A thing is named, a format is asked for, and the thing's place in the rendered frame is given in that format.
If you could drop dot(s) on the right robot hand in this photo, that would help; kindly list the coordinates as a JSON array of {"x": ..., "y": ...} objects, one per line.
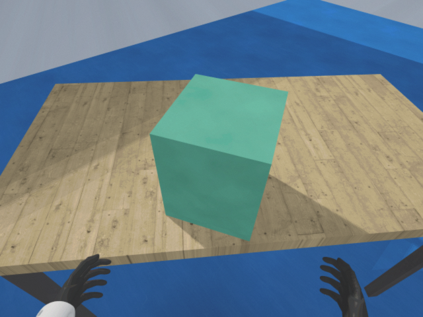
[{"x": 350, "y": 300}]

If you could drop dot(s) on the left robot hand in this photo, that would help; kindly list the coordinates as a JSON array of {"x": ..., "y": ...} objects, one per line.
[{"x": 73, "y": 289}]

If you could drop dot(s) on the table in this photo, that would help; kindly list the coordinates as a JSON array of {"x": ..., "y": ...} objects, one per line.
[{"x": 347, "y": 168}]

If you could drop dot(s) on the robot left forearm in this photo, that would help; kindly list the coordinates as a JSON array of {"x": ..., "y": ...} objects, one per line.
[{"x": 57, "y": 309}]

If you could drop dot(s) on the carton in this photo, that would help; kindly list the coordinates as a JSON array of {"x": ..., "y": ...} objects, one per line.
[{"x": 213, "y": 152}]

